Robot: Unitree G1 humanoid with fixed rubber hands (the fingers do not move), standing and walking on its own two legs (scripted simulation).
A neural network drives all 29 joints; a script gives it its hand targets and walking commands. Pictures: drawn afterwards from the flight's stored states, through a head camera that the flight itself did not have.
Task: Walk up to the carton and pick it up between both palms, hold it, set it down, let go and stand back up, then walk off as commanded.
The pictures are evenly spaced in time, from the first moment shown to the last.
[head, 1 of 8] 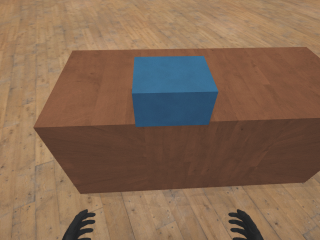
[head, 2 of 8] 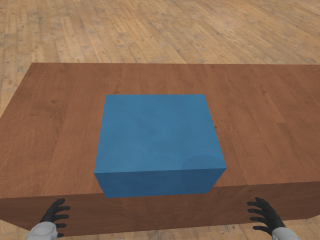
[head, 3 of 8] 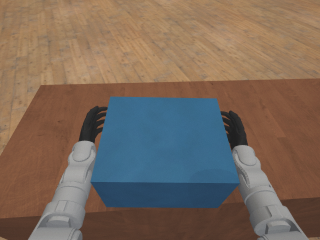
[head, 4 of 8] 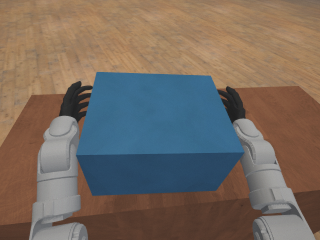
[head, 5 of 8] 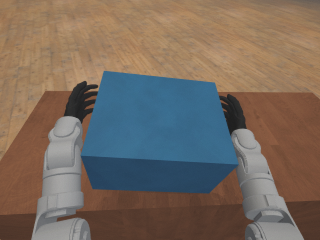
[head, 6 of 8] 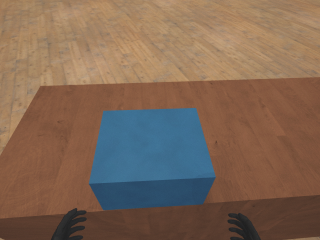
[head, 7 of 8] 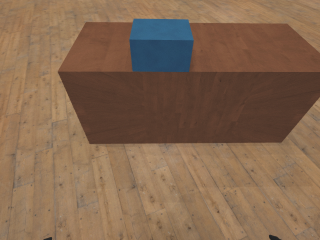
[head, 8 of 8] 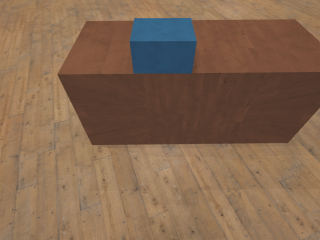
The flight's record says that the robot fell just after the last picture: no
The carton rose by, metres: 0.18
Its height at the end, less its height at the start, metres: +0.00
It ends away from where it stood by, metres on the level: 0.02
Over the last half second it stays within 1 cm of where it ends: yes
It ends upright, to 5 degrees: yes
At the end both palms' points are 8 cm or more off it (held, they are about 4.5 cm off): yes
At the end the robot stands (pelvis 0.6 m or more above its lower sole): yes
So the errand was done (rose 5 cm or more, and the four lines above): yes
